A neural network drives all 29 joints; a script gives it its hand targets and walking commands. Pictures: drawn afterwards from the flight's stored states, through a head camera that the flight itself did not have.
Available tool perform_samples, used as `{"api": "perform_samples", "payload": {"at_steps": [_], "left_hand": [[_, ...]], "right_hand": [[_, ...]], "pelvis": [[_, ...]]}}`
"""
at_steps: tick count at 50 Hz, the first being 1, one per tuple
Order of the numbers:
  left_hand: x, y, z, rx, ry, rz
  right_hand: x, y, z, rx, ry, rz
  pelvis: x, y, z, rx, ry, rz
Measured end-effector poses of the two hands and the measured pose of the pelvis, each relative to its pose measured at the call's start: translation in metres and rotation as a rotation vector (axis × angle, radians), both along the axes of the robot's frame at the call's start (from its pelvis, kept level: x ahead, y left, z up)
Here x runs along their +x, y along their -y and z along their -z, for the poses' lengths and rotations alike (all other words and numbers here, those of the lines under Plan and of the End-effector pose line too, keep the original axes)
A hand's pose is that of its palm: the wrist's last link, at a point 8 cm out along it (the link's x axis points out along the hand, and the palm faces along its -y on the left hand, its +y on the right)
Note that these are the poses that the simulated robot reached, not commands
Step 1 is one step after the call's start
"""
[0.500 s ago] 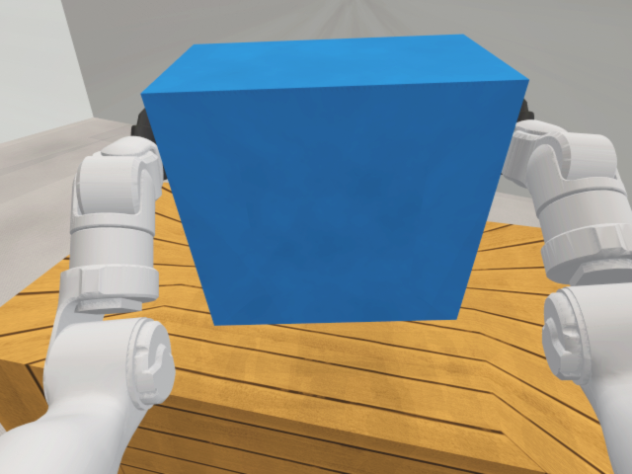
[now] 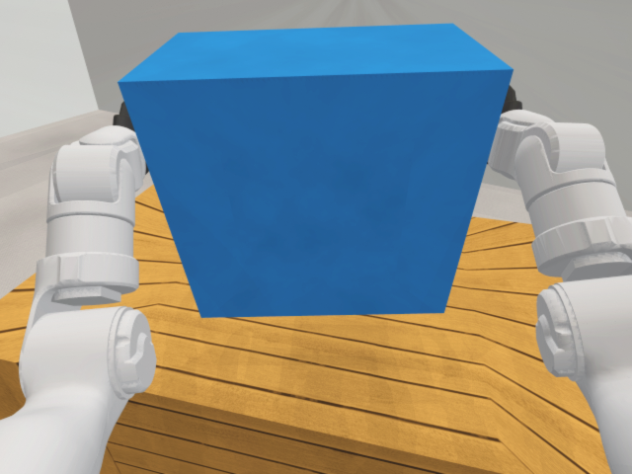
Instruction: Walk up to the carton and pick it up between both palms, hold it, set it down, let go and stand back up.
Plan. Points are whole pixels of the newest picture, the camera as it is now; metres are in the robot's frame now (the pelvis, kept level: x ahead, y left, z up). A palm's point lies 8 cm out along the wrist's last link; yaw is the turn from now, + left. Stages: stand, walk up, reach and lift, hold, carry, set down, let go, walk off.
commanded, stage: hold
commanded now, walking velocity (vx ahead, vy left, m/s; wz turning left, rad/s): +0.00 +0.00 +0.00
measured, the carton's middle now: (318, 180) +0.39 +0.00 +0.28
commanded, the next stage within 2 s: none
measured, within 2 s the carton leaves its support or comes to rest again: neither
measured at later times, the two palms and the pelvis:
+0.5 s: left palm (126, 160) +0.36 +0.21 +0.31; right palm (501, 145) +0.35 -0.19 +0.34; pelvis -0.01 +0.02 +0.00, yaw -1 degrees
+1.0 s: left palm (133, 147) +0.37 +0.21 +0.32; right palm (502, 133) +0.37 -0.20 +0.35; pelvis +0.00 +0.00 +0.00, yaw +0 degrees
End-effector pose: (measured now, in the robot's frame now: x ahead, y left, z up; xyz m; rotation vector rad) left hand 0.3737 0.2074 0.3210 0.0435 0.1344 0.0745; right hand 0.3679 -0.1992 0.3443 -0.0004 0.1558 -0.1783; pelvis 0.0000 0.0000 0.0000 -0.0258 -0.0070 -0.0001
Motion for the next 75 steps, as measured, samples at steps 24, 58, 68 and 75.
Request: {"api": "perform_samples", "payload": {"at_steps": [24, 58, 68, 75], "left_hand": [[-0.017, -0.005, 0.01, -0.022, 0.014, 0.001], [-0.006, -0.004, 0.008, -0.006, 0.017, -0.001], [-0.015, -0.008, 0.013, -0.017, 0.014, -0.005], [-0.019, -0.005, 0.009, -0.012, 0.011, -0.007]], "right_hand": [[-0.019, -0.006, 0.006, 0.021, 0.016, 0.013], [-0.005, -0.004, 0.0, -0.002, 0.016, 0.001], [-0.014, -0.009, 0.009, 0.012, 0.014, 0.002], [-0.018, -0.006, 0.009, 0.025, 0.011, 0.003]], "pelvis": [[-0.011, -0.021, 0.0, 0.003, 0.013, 0.012], [0.004, -0.006, 0.0, -0.001, 0.019, -0.009], [-0.004, -0.014, -0.001, 0.001, 0.027, -0.005], [-0.013, -0.017, 0.0, 0.003, 0.009, 0.002]]}}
